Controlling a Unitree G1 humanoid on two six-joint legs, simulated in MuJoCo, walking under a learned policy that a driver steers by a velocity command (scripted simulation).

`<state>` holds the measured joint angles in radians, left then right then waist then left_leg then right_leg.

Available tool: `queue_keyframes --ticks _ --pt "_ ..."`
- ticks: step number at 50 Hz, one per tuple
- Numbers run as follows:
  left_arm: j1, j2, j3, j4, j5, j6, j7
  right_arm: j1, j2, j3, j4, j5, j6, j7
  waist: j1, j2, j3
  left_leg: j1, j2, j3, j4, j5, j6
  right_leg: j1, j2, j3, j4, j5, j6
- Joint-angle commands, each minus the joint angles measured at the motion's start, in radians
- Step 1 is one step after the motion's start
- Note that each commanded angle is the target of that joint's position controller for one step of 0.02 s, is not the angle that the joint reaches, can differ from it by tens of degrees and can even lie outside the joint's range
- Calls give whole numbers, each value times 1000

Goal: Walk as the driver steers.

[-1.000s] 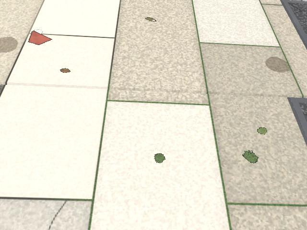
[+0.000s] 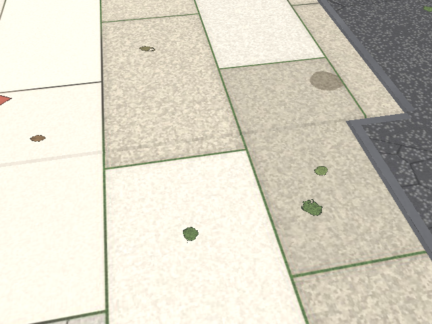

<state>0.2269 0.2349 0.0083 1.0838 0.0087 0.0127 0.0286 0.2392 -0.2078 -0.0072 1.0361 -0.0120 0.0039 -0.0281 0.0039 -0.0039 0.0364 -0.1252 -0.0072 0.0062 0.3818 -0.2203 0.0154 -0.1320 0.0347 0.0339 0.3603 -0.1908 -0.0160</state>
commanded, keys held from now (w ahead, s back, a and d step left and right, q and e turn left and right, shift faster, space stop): no key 1.00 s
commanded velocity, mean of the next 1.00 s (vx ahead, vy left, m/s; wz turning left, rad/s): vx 0.00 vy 0.00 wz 0.00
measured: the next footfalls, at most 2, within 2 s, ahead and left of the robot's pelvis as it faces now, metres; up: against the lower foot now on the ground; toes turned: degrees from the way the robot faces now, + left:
left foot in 1.82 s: +0.45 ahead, +0.04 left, +0.00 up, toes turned +4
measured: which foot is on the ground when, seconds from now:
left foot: down 0.00-1.00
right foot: down 0.00-1.00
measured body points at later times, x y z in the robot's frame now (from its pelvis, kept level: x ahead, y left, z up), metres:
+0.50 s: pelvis +0.00 +0.01 +0.00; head +0.01 +0.02 +0.45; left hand -0.01 +0.24 -0.16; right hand +0.00 -0.22 -0.16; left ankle -0.01 +0.11 -0.75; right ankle +0.00 -0.11 -0.75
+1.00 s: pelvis +0.01 +0.02 +0.00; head +0.02 +0.02 +0.45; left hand -0.02 +0.23 -0.17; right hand -0.01 -0.20 -0.16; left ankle -0.01 +0.11 -0.75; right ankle +0.00 -0.11 -0.75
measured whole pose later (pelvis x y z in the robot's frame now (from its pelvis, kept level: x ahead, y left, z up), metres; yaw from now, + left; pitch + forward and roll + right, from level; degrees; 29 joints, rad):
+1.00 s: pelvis +0.01 +0.02 +0.00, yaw +0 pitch -1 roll +0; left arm 0.29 0.14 -0.01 1.19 0.01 0.00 0.05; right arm 0.31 -0.14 0.01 1.14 -0.01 -0.01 -0.04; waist 0.00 -0.01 0.03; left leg -0.14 -0.04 0.01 0.40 -0.24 0.04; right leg -0.15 0.00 0.04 0.39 -0.22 0.01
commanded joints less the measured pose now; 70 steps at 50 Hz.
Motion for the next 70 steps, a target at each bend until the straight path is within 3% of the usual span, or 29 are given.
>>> queue_keyframes --ticks 1,19,53,55,57,59,60,62,64,65,67,68,69,70 --pt "13 77 8 -5 0 -9 5 32 -104 -16 -5 1 -8 -4 -8 11 21 -35 106 -110 -90 40 30 -28 -92 90 -58 66 -20" --pt "85 27 -9 77 0 -12 15 78 -54 2 72 2 -13 -10 -3 13 30 -54 91 -106 -84 71 36 -31 -102 77 -37 88 -11" --pt "146 -26 -10 101 0 -13 23 147 -6 3 101 2 -18 -17 -6 6 44 -48 85 -105 -66 116 43 -40 -108 65 -16 101 -4" --pt "153 -30 -10 101 4 -11 22 155 -16 -2 101 0 -14 -16 -10 22 35 -51 71 -116 -95 -92 51 -50 -79 44 -4 -39 -10" --pt "142 -26 -2 79 14 -8 16 177 -63 -24 98 0 -2 -14 -22 84 69 -72 88 -182 -125 -420 101 -142 -15 -13 109 -269 -29" --pt "93 -53 -5 36 34 -12 2 249 -90 -42 107 -2 7 -11 -57 146 138 -72 208 -351 -217 -656 178 -292 9 -74 269 -320 -36" --pt "70 -60 -7 14 40 -21 -4 264 -89 -47 109 -4 5 -10 -63 155 168 -98 270 -421 -254 -669 215 -324 -22 -86 347 -277 -39" --pt "41 -47 0 -21 33 -43 -16 246 -89 -53 97 -16 -8 -5 -53 128 173 -98 304 -446 -275 -558 240 -369 -60 -65 427 -284 -46" --pt "58 -45 6 -37 23 -64 -27 207 -98 -59 80 -14 -24 -1 -23 111 149 -101 279 -374 -242 -444 223 -321 -67 -70 355 -273 -55" --pt "87 -49 9 -34 16 -72 -30 177 -95 -60 70 -8 -29 1 1 105 136 -141 247 -318 -216 -397 204 -231 -53 -88 278 -228 -59" --pt "254 -67 18 26 6 -79 -26 111 -85 -61 46 5 -35 4 79 66 105 -312 158 -200 -92 -367 165 86 14 -141 88 -105 -61" --pt "346 -33 31 49 12 -84 -19 89 -52 -52 29 -2 -45 7 114 -17 86 -418 101 -126 64 -329 137 231 -47 -39 13 -157 -64" --pt "465 66 54 57 21 -90 -10 75 37 -26 -6 1 -58 18 147 -259 21 -536 -22 41 415 -291 87 329 -311 371 -196 -464 -112" --pt "498 112 67 78 13 -74 -11 65 -19 -40 -30 -23 -59 27 125 -265 74 -640 -37 39 617 -342 93 248 -421 611 -275 -631 -187"
Velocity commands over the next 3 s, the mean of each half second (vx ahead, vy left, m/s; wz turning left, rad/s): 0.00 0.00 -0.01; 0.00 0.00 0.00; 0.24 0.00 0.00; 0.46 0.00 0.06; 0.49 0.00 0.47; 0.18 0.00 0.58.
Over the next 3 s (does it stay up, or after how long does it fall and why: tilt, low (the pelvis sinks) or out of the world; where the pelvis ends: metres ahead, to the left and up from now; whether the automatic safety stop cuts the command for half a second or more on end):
stays up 0.80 0.04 -0.02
